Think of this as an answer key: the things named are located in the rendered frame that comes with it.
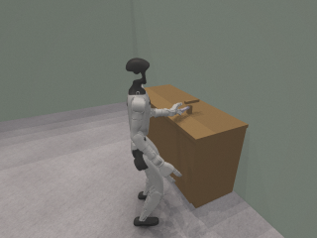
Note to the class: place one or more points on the left robot hand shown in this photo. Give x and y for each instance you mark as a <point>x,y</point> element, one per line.
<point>175,106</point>

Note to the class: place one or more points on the right robot foot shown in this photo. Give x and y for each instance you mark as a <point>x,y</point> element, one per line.
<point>150,221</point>

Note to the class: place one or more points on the counter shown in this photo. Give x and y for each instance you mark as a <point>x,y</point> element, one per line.
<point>204,143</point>

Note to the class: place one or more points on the right robot hand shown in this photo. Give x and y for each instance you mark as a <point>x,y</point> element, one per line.
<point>166,169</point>

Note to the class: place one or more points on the tap lever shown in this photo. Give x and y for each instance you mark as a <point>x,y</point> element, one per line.
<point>184,109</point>

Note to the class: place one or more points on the right robot shin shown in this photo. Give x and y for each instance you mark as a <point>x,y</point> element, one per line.
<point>151,203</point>

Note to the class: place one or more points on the left robot forearm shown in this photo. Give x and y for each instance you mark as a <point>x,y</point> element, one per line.
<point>163,112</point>

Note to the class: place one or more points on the right robot forearm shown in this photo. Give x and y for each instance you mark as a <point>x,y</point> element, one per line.
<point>148,151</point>

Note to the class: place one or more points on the robot right upper arm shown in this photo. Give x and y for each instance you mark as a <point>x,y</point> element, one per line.
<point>138,108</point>

